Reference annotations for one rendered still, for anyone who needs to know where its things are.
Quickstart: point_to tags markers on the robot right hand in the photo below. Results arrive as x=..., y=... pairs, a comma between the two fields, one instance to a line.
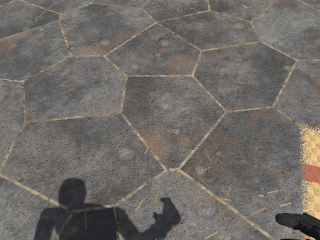
x=306, y=223

